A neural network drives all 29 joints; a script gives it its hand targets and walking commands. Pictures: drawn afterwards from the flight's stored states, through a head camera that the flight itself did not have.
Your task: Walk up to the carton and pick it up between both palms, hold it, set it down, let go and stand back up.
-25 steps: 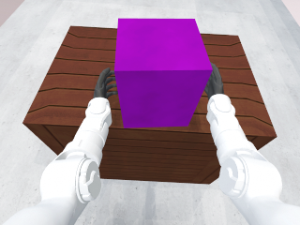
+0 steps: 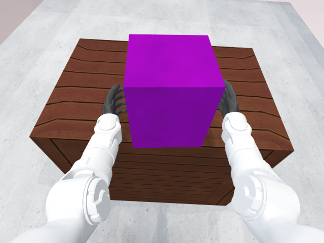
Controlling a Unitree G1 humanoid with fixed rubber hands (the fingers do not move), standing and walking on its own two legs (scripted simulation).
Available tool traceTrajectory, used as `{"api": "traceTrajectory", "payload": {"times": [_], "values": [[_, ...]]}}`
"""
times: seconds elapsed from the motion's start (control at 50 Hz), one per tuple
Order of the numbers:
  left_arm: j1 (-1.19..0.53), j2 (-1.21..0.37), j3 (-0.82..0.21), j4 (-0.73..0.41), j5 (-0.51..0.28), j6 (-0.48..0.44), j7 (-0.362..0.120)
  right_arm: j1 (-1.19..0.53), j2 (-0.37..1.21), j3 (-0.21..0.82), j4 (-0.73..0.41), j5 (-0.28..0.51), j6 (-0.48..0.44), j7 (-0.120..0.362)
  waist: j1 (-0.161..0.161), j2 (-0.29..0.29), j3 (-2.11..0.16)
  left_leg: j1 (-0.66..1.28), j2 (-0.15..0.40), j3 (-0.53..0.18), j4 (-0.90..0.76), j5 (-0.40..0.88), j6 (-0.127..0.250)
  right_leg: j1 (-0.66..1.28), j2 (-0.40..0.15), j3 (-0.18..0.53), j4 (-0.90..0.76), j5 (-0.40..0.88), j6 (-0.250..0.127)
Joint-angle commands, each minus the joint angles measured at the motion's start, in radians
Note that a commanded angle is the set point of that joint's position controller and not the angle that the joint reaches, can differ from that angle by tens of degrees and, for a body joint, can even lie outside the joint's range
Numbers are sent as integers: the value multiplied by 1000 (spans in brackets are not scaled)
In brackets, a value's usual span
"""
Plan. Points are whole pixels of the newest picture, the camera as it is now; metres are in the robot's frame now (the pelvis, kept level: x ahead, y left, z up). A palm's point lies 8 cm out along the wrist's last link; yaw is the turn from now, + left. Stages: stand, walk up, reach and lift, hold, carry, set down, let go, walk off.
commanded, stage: reach and lift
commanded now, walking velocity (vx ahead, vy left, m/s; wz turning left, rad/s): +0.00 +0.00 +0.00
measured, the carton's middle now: (168, 95) +0.51 -0.01 +0.06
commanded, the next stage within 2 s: none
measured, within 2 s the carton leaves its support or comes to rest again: leaves its support in 1.00 s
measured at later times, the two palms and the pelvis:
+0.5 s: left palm (110, 114) +0.44 +0.14 +0.06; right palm (228, 111) +0.44 -0.17 +0.08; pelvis +0.00 +0.00 +0.00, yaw +0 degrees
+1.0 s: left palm (109, 120) +0.42 +0.14 +0.06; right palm (229, 114) +0.42 -0.16 +0.09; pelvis +0.00 +0.00 +0.00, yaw +0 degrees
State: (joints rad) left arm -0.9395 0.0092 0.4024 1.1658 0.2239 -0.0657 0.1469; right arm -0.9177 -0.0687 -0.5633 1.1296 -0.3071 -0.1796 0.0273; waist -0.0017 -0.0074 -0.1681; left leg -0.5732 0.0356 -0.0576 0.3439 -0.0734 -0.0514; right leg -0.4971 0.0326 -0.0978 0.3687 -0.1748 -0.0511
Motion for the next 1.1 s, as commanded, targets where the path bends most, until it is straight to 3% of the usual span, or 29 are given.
{"api": "traceTrajectory", "payload": {"times": [0.0, 0.02, 0.14, 0.22, 0.24, 0.26, 0.3, 0.38, 0.48, 0.5, 0.52, 0.54, 0.56, 0.58, 0.66, 0.74, 0.78, 0.94, 0.98, 1.0, 1.04, 1.08], "values": [[-616, -485, -104, -247, 105, -74, -136, -616, 487, 147, -118, -177, -42, 155, 27, -26, -718, 404, -15, 189, -10, 142, 16, 405, -41, 1, 36, 545, 136], [-612, -494, -93, -247, 110, -74, -133, -620, 495, 163, -126, -170, -42, 157, 40, -21, -722, 413, -14, 189, -4, 164, 14, 405, -41, 3, 42, 543, 135], [-611, -485, -112, -261, 98, -69, -129, -611, 479, 160, -114, -157, -48, 148, 24, -15, -699, 412, -14, 187, 3, 182, 9, 412, -37, 3, 34, 564, 135], [-607, -481, -125, -272, 94, -72, -123, -610, 469, 184, -103, -140, -59, 145, 32, 3, -717, 443, -14, 181, 13, 204, 3, 379, -35, 4, 19, 541, 123], [-603, -489, -129, -278, 90, -74, -121, -611, 475, 190, -121, -138, -66, 144, 36, -10, -736, 448, -13, 180, 16, 218, 4, 384, -32, 2, 24, 560, 128], [-588, -502, -136, -281, 94, -75, -122, -601, 475, 197, -118, -142, -74, 141, 19, -16, -746, 465, -8, 171, 17, 251, -1, 383, -28, -5, 24, 568, 127], [-592, -497, -131, -266, 100, -77, -123, -603, 487, 199, -128, -133, -79, 140, 33, -7, -745, 447, -12, 172, 19, 236, 2, 382, -30, -2, 23, 568, 129], [-596, -504, -147, -276, 92, -87, -124, -602, 489, 217, -113, -131, -85, 139, 33, -15, -756, 444, -14, 175, 19, 240, 3, 399, -30, 3, 28, 586, 131], [-609, -494, -173, -317, 81, -92, -124, -599, 485, 238, -130, -117, -104, 127, 21, -8, -780, 442, -14, 174, 27, 289, -3, 444, -33, 0, 43, 666, 136], [-617, -512, -178, -312, 77, -94, -121, -635, 485, 239, -143, -115, -121, 130, 36, -14, -818, 453, -10, 174, 30, 302, -1, 433, -31, -5, 41, 661, 134], [-594, -523, -197, -331, 65, -99, -121, -612, 486, 260, -151, -106, -131, 126, 25, -22, -829, 468, -13, 170, 44, 349, -2, 449, -31, -2, 44, 723, 134], [-581, -513, -197, -313, 65, -98, -123, -605, 487, 274, -136, -108, -133, 124, 32, -29, -840, 458, -13, 169, 40, 344, -2, 458, -31, -4, 49, 728, 137], [-626, -510, -208, -323, 60, -97, -124, -616, 483, 254, -109, -113, -128, 125, 18, -17, -818, 457, -15, 170, 41, 333, -2, 452, -31, -4, 46, 710, 136], [-608, -521, -197, -319, 62, -96, -119, -634, 481, 262, -122, -106, -135, 126, 35, -15, -834, 476, -10, 170, 46, 359, -4, 445, -28, -7, 48, 707, 132], [-601, -524, -249, -332, 46, -96, -120, -614, 466, 276, -99, -102, -156, 118, 2, -2, -844, 489, -10, 159, 45, 367, -11, 438, -24, -14, 45, 734, 135], [-607, -553, -269, -350, 36, -95, -114, -612, 472, 297, -100, -86, -169, 125, 18, -13, -886, 547, -7, 160, 63, 412, -13, 409, -14, -20, 38, 716, 123], [-649, -544, -287, -329, 21, -92, -111, -645, 442, 271, -58, -101, -171, 120, 0, -6, -859, 539, -5, 151, 57, 366, -17, 366, -15, -25, 22, 663, 119], [-650, -559, -312, -351, -2, -78, -110, -638, 458, 311, -45, -63, -173, 120, 7, -13, -886, 547, -9, 151, 60, 365, -15, 411, -11, -23, 32, 686, 118], [-718, -552, -304, -337, -2, -78, -111, -688, 458, 288, -11, -75, -162, 124, 12, -16, -860, 518, -11, 150, 43, 300, -11, 397, -17, -20, 23, 636, 110], [-713, -551, -310, -350, -7, -74, -114, -668, 465, 297, -12, -67, -161, 122, -6, -18, -866, 523, -14, 155, 41, 295, -11, 426, -17, -17, 25, 649, 115], [-675, -557, -322, -373, -17, -65, -118, -649, 471, 332, -41, -40, -160, 114, -7, -35, -874, 528, -19, 152, 48, 341, -11, 472, -13, -15, 38, 729, 124], [-677, -566, -334, -379, -23, -55, -115, -662, 468, 342, -35, -24, -157, 113, -7, -14, -861, 542, -17, 149, 40, 341, -13, 471, -16, -15, 36, 720, 122]]}}
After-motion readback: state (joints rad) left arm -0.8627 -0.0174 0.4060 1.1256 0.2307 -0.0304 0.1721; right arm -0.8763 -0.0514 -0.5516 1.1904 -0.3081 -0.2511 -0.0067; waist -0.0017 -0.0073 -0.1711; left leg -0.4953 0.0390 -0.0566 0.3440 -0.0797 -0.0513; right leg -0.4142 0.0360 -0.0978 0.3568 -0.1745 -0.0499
